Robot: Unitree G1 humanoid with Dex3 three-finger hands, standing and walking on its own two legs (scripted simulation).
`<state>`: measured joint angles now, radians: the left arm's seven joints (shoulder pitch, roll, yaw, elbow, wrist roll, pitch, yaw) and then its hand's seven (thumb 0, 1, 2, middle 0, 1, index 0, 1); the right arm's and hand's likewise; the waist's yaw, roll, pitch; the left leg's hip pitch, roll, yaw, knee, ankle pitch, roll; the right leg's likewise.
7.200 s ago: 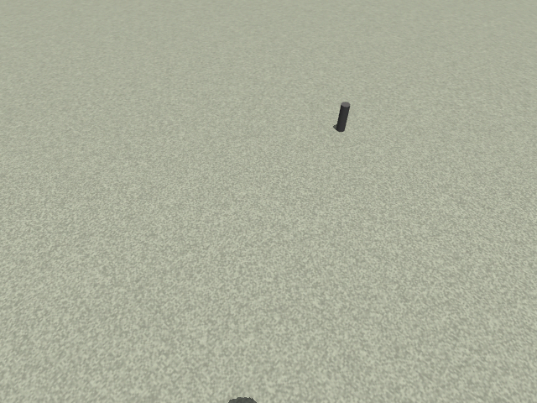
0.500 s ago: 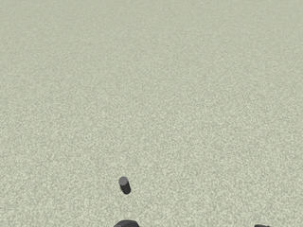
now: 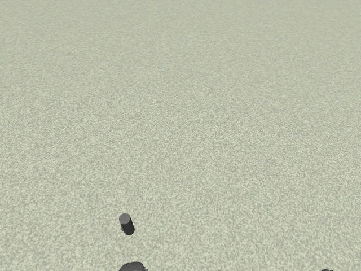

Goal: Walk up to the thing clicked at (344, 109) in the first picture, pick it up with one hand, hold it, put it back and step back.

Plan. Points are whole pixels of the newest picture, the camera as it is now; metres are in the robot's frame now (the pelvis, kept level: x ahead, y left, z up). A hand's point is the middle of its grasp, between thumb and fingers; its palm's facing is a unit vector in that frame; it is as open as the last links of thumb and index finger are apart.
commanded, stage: walk up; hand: left
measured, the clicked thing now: (127, 224) +0.42 +0.23 -0.66
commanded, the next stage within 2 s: none
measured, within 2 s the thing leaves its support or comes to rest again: neither
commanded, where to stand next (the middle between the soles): +0.07 +0.01 m, yaw +2 degrees
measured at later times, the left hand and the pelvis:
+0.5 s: hand out of the picture +0.10 +0.31 -0.14, palm faces -0.01 -0.91 -0.42, open 7.4 cm; pelvis +0.00 +0.02 +0.00, yaw +0 degrees
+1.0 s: hand out of the picture +0.01 +0.28 -0.14, palm faces -0.03 -0.93 -0.37, open 7.4 cm; pelvis -0.04 +0.00 +0.01, yaw +1 degrees
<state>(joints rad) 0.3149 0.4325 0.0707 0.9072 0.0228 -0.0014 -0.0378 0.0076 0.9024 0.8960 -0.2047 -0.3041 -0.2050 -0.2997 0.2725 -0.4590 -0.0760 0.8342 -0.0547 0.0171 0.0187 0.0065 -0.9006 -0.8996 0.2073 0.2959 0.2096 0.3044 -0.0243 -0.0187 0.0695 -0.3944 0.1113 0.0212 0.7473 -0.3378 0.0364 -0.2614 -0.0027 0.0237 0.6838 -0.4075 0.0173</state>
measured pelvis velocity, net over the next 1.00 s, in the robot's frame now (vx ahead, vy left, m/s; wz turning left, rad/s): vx -0.04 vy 0.00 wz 0.02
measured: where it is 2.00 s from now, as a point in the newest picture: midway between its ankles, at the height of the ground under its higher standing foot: outside the picture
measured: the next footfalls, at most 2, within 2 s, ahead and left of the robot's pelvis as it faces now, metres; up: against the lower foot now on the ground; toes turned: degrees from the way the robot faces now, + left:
left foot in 0.32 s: +0.14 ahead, +0.15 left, +0.00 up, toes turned +1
right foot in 0.62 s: -0.01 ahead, -0.11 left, +0.00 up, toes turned -1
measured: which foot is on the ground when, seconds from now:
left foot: down 0.00-0.02, up 0.04-0.30, down 0.32-0.64, up 0.66-0.86, down 0.88-1.00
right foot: down 0.00-0.34, up 0.36-0.60, down 0.62-0.90, up 0.92-1.00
